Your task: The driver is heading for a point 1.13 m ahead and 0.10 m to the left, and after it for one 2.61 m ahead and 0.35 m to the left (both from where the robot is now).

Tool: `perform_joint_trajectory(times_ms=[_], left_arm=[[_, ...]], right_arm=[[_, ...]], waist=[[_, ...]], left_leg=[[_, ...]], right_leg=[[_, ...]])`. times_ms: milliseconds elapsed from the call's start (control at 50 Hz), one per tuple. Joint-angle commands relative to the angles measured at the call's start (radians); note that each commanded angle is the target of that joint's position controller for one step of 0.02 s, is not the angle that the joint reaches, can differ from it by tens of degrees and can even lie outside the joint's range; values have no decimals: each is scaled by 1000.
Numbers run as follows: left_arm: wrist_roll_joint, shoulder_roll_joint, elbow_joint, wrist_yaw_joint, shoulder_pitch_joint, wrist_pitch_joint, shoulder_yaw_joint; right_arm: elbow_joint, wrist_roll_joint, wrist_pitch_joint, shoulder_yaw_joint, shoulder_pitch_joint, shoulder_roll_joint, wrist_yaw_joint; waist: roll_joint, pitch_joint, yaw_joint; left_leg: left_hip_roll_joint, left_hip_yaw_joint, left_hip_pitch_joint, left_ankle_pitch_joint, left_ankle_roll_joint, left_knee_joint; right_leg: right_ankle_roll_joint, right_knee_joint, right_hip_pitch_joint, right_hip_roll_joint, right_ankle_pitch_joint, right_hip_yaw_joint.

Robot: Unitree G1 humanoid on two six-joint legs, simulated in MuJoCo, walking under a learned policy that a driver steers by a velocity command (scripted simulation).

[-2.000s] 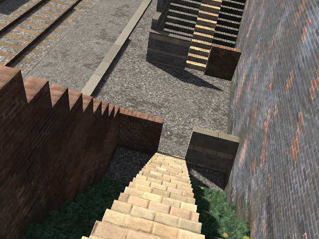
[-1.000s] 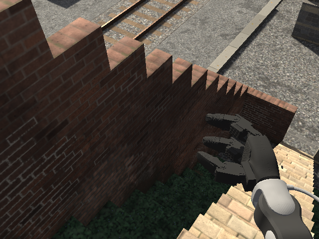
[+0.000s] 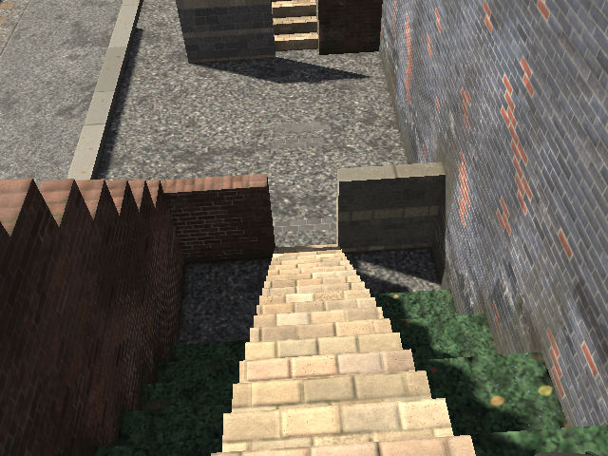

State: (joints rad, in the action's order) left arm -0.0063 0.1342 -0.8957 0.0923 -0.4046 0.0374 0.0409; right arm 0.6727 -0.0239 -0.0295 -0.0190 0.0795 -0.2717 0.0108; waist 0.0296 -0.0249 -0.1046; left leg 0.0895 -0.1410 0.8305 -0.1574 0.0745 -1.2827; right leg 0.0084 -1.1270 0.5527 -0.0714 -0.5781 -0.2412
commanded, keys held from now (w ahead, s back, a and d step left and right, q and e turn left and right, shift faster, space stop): e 0.08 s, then no key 0.20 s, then w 0.28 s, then no key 0.44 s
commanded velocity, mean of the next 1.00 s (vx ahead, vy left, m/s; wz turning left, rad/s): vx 0.14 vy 0.00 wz -0.19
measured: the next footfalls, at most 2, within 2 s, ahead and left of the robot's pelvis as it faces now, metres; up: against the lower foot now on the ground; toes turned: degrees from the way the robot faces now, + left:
left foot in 0.12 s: +0.16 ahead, +0.16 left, -0.22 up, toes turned -9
right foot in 0.76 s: +0.24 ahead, -0.22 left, -0.22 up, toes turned -10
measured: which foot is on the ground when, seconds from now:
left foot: up 0.00-0.10, down 0.12-0.76, up 0.78-1.00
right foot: down 0.00-0.12, up 0.14-0.74, down 0.76-1.00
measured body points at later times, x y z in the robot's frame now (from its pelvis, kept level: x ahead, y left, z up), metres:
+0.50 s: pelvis +0.10 +0.04 -0.14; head +0.08 +0.09 +0.30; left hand +0.26 +0.19 -0.29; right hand -0.06 -0.10 -0.28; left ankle +0.12 +0.16 -0.87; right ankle +0.09 -0.12 -0.52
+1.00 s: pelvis +0.18 -0.10 -0.16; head +0.15 -0.11 +0.29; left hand +0.15 +0.08 -0.32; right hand +0.22 -0.35 -0.31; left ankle +0.20 +0.05 -0.83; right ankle +0.20 -0.21 -0.87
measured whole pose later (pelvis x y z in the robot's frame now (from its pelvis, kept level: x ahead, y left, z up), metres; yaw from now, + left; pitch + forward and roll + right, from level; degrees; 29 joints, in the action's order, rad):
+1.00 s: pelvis +0.18 -0.10 -0.16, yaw -8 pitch -2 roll -2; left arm 0.03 0.06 -1.01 0.00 -0.50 0.02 0.07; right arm 0.93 -0.04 -0.09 -0.04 0.25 -0.22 0.03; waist 0.06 0.04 -0.02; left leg -0.02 -0.13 0.44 0.31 0.03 -1.05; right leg -0.03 -0.70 0.35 -0.03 -0.32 0.04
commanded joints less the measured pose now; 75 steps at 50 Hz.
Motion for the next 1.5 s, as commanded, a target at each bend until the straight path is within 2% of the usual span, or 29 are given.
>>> perform_joint_trajectory(times_ms=[20, 60, 100, 120, 140, 160, 200, 220, 240, 300, 420, 520, 600, 640, 680, 720, 740, 760, 780, 800, 840, 880, 960, 1060, 1120, 1220, 1300, 1420, 1500], left_arm=[[-15, 219, 147, 83, 147, -16, -70], [4, 191, 116, 100, 97, 26, -84], [30, 108, 101, 62, 130, 40, -66], [-15, 29, 82, 54, 46, 35, -58], [-18, -75, 84, 29, 35, 42, -53], [-53, -136, 111, -3, -152, 27, -47], [-57, -10, 124, -3, -4, 16, -64], [-81, 35, 183, 2, 164, 20, -65], [-83, 142, 225, 3, 353, 31, -79], [-56, 47, 229, -12, 292, 81, -62], [-69, -11, 200, -22, 168, 70, -36], [-80, 2, 225, -42, 278, 13, -24], [-85, -31, 237, -68, 292, -38, -14], [-50, -58, 226, -91, 222, -39, 3], [-40, -13, 167, -105, 177, -18, -19], [-26, 64, 88, -104, -67, -12, -65], [-11, 93, 28, -106, -268, -19, -85], [13, 89, -32, -110, -331, -44, -83], [29, 53, -32, -111, -212, -68, -34], [28, -32, -32, -122, -251, -71, 1], [17, 81, -24, -137, -169, -62, -29], [20, 5, 1, -118, -33, -51, 1], [58, 14, 12, -88, 141, -41, 23], [-1, 0, -75, -85, -73, -36, 34], [-15, -3, -104, -88, -133, -14, 7], [22, 18, -103, -89, -87, -7, 2], [-1, 103, -31, -65, 1, 0, -31], [33, 160, 83, -42, 9, 22, -69], [52, 219, 183, -27, 62, 38, -87]], right_arm=[[-49, 38, 20, -17, 37, -62, -32], [46, -14, 19, -39, 244, -75, -51], [204, -17, 13, -52, 549, -92, -79], [239, 23, 30, -31, 644, -26, -79], [336, 52, 50, 5, 733, -12, -95], [343, 40, 72, 18, 602, -45, -104], [350, 74, 68, 3, 559, -68, -106], [327, 83, 61, -29, 466, -206, -89], [272, 98, 47, -10, 413, -158, -64], [229, 85, -1, 81, 356, -3, 7], [297, 49, 19, 113, 568, 54, 7], [320, 57, 45, 61, 711, -1, 35], [330, 45, 43, 41, 715, 61, 55], [282, 24, 26, 50, 519, 113, 67], [269, 0, -5, -8, 509, -44, 53], [280, 20, -7, -26, 384, -97, 28], [230, -21, -2, -31, 244, -96, 28], [231, -35, 4, -33, 227, -59, 36], [278, -12, -12, -21, 510, 91, 47], [344, -26, -29, -22, 661, 150, 51], [226, -43, -77, -22, 432, 116, 68], [199, -39, -102, -30, 273, 55, 61], [315, -13, -78, -4, 419, 120, 12], [337, 25, -55, 27, 325, 71, -2], [349, -25, -82, 18, 283, 52, 9], [333, -21, -76, 23, 267, 68, 6], [266, -24, -72, 13, 250, 61, 23], [126, -30, -87, -18, 207, 24, 62], [27, -6, -94, -16, 138, 54, 60]], waist=[[-11, -11, 122], [-126, -4, 157], [-163, 19, 276], [-58, -13, 279], [252, -38, 222], [456, -19, 10], [252, -49, 62], [245, -75, 70], [40, -136, 122], [93, -131, 81], [77, -78, 121], [122, -86, 230], [161, -101, 217], [124, -87, 116], [99, -28, 142], [276, -3, -24], [241, -28, -131], [10, -138, -135], [-418, -137, 135], [-512, -24, 153], [-342, -10, 131], [-172, -104, 127], [-197, -64, 227], [20, -112, 133], [19, -60, 70], [-33, -18, 80], [-28, 31, 94], [-50, 73, 88], [-166, 77, 87]], left_leg=[[-58, -48, -417, -394, 10, 598], [-150, -35, -577, -447, 12, 794], [-181, 99, -895, -368, 1, 800], [-244, -16, -914, -210, -25, 1101], [-238, -20, -1015, -732, 14, 745], [-403, -293, -929, -916, -96, 732], [-475, -332, -882, -531, -191, 785], [-565, -594, -750, -12, -289, 906], [-531, -521, -621, 340, -271, 941], [-386, -368, -393, 722, -233, 949], [-287, -194, -503, 629, -216, 935], [-361, -247, -791, 546, -262, 896], [-376, -286, -789, 655, -269, 854], [-315, -172, -556, 672, -189, 821], [-291, -16, -174, 609, -150, 998], [-298, 0, -209, 377, -109, 957], [-227, 56, -289, 389, -67, 759], [-167, 93, -373, 384, -57, 479], [-112, -5, -229, 746, -34, 162], [-41, -184, -255, 807, -35, 50], [-40, -162, -158, 799, -31, 13], [-149, -130, -129, 653, -51, 82], [-129, 33, -671, 391, -32, 150], [-136, 6, -641, 392, -83, 706], [-133, 0, -542, 409, -75, 781], [-139, -28, -549, 307, -80, 828], [-109, -25, -522, 248, -75, 767], [-57, -39, -440, 288, -100, 607], [-8, 51, -289, 841, -104, 309]], right_leg=[[-151, 156, 254, -3, -251, -205], [-132, 84, 212, 26, -198, -193], [-71, -129, 362, -74, -121, -59], [10, -509, 337, -194, -150, 32], [51, -943, 605, -294, -387, 17], [58, -1097, 667, -214, -344, -30], [34, -1287, 805, -166, -220, -34], [25, -1290, 823, -108, -165, -17], [10, -1200, 887, -110, 31, -73], [46, -1273, 750, -141, 133, 38], [66, -1263, 614, -76, 142, 125], [56, -1019, 741, -5, 134, 65], [61, -675, 798, 103, 191, 80], [65, -233, 465, 212, 368, 123], [38, 159, -270, 84, 528, 321], [13, 102, -488, 98, 503, 282], [-10, 389, -492, 142, 571, 241], [0, 632, -361, 101, 655, 304], [-64, 454, -376, 235, 1353, 77], [-82, 496, -355, 300, 1420, -65], [-203, 892, -271, 376, -90, -458], [-180, 916, -159, 361, -423, -398], [-140, 854, 232, 217, -41, 6], [-129, 713, -115, 147, 455, 134], [-94, 699, -319, 114, 584, 163], [-72, 714, -457, 106, 634, 240], [-78, 678, -494, 119, 681, 261], [-123, 581, -415, 189, 616, 305], [-316, 640, -347, 442, 584, 97]])
Keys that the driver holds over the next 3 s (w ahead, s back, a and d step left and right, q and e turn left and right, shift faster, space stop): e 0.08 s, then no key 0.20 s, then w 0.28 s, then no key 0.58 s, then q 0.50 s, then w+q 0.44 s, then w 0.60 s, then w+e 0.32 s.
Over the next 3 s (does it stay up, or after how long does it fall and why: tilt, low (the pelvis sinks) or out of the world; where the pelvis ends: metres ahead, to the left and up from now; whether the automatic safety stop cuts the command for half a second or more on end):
stays up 0.59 0.07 -0.52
